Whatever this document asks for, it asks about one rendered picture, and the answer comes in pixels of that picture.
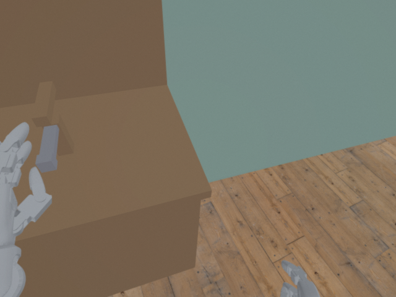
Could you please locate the counter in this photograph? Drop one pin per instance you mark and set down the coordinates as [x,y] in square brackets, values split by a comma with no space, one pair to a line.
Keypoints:
[127,190]

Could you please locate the tap lever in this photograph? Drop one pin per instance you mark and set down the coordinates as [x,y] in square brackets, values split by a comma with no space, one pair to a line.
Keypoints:
[46,160]

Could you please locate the robot left hand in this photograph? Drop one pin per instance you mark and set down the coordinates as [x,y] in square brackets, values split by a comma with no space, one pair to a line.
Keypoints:
[13,153]

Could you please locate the robot right hand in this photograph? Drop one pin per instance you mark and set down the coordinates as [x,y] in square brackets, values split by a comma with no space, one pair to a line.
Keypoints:
[305,288]

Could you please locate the left robot forearm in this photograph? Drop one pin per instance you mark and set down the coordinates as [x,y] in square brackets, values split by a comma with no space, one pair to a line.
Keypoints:
[12,275]

